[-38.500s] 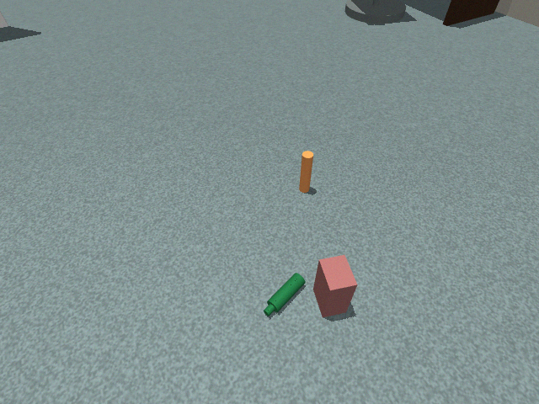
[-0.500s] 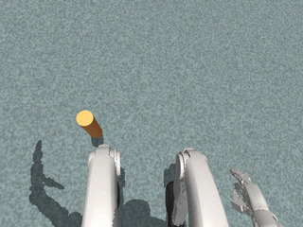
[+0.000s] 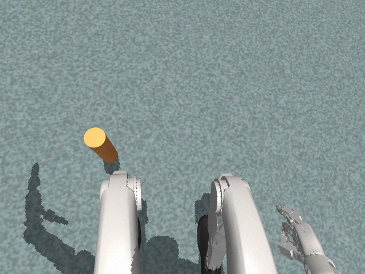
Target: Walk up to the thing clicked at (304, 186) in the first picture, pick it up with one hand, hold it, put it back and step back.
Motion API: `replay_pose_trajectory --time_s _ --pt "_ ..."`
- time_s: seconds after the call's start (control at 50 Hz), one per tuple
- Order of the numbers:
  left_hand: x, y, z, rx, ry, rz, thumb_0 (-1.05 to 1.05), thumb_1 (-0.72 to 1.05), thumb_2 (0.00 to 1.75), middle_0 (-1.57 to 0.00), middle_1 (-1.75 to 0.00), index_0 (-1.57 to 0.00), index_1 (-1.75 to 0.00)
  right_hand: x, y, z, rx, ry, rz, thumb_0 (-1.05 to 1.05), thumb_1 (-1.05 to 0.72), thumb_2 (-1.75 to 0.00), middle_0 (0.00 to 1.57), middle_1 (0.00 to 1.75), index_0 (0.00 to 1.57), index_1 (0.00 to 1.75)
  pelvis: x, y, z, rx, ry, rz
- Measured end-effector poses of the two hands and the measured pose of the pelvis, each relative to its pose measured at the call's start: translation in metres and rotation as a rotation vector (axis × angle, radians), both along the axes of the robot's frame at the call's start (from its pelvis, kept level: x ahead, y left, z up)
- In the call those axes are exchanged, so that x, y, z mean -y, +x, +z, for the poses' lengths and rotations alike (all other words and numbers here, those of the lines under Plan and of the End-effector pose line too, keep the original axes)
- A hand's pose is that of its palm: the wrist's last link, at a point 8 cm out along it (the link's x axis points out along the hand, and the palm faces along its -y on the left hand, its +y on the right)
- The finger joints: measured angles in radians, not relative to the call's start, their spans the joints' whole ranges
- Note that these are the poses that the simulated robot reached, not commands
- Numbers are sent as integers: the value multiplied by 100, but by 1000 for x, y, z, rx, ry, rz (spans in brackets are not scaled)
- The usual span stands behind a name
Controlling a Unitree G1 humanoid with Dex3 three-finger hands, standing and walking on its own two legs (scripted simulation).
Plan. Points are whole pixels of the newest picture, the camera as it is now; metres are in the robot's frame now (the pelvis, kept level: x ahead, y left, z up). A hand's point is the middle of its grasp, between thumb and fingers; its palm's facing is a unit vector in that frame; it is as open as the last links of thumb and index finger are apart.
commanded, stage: go down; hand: left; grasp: from the side
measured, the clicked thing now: (103, 148) +0.41 +0.24 -0.30
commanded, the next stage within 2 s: approach in 0.08 s
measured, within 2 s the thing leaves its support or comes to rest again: neither
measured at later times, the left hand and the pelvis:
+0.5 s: hand out of the picture +0.34 +0.40 -0.08, palm faces +0.19 -0.98 -0.01, open 17.7 cm; pelvis -0.01 +0.00 -0.05, yaw -2 degrees
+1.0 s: hand (77, 158) +0.37 +0.30 -0.27, palm faces +0.06 -1.00 +0.08, open 17.6 cm; pelvis -0.01 +0.01 -0.13, yaw -8 degrees
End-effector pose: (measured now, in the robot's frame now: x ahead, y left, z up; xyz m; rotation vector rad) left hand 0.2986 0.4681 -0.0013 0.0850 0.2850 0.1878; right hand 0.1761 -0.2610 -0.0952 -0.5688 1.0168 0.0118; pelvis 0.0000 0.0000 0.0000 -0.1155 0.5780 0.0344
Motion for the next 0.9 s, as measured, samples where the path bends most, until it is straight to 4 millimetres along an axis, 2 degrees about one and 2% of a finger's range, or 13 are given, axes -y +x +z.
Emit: replay_pose_trajectory --time_s 0.28,0.38,0.46,0.72,0.8,0.9 --pt "-1 0 -5 41 -12 -2 -1 -60 7 -7 -5 -4 -7 1 -2 -10 4 2 9 1 -92 -91 20 30 21 30 1 -3 -11 11 3 -3" --pt "2 3 -21 86 -34 7 -1 -60 6 -7 -6 -4 -9 2 -3 -18 5 -5 31 1 -91 -90 20 30 21 30 2 -4 -21 17 1 -9" --pt "12 8 -51 139 -58 7 -1 -60 5 -7 -6 -5 -9 4 -3 -29 -4 -19 61 0 -91 -90 20 30 21 30 1 -6 -36 32 -4 -18" --pt "61 32 -191 180 -120 -56 -1 -55 4 -7 -6 -5 -9 4 -3 -67 -69 -132 186 0 -91 -90 20 30 21 30 0 -9 -99 152 -47 -67" --pt "73 35 -221 157 -126 -98 -1 -54 5 -7 -6 -5 -9 1 -5 -74 -103 -160 215 0 -91 -90 20 30 21 30 -2 -10 -110 185 -63 -79" --pt "93 38 -249 149 -152 -117 -1 -56 4 -7 -7 -5 -9 -4 -6 -77 -132 -182 258 0 -91 -90 20 30 21 30 -5 -10 -120 221 -81 -87"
